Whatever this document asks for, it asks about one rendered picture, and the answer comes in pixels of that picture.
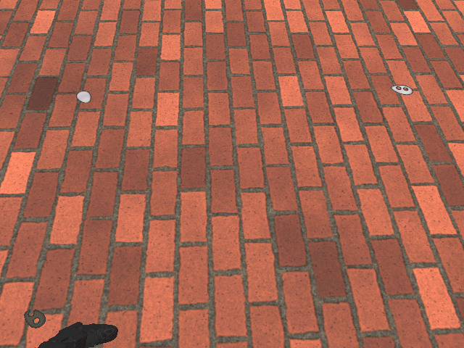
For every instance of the left robot hand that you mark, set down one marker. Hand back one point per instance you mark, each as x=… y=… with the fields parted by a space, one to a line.
x=81 y=336

